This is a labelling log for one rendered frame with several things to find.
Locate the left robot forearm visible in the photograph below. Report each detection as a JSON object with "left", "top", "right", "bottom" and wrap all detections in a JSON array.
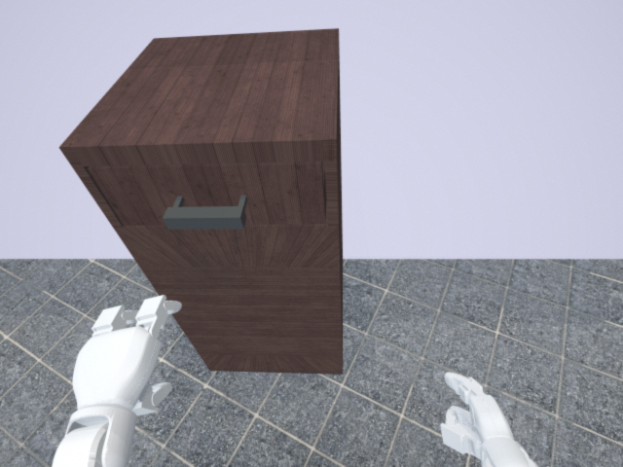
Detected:
[{"left": 52, "top": 404, "right": 137, "bottom": 467}]

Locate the drawer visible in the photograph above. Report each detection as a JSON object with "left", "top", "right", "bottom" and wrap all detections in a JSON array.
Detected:
[{"left": 88, "top": 161, "right": 326, "bottom": 226}]

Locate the right robot forearm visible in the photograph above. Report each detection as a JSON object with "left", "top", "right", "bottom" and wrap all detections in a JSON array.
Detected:
[{"left": 480, "top": 437, "right": 538, "bottom": 467}]

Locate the left robot hand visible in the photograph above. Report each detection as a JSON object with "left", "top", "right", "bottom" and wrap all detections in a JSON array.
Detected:
[{"left": 73, "top": 295, "right": 182, "bottom": 416}]

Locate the right robot hand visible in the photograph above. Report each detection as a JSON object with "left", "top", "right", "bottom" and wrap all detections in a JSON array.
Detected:
[{"left": 440, "top": 373, "right": 514, "bottom": 460}]

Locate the handle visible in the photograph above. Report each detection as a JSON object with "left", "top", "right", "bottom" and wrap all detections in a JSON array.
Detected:
[{"left": 163, "top": 196, "right": 247, "bottom": 230}]

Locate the cabinet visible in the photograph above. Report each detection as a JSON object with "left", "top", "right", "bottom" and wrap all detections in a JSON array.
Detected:
[{"left": 58, "top": 28, "right": 343, "bottom": 375}]

